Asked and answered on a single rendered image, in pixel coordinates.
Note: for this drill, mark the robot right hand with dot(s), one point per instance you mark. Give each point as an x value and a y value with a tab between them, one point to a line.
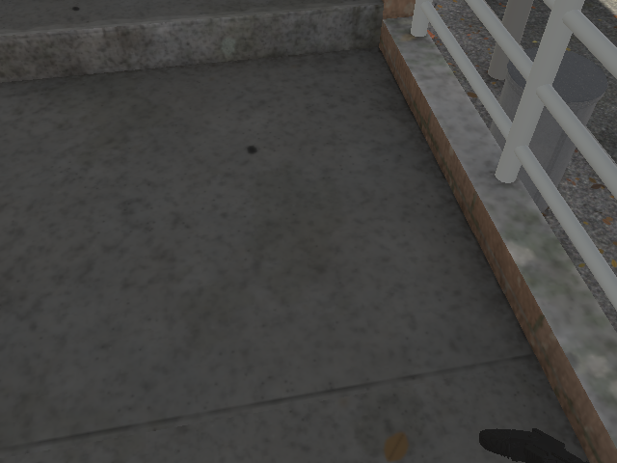
526	446

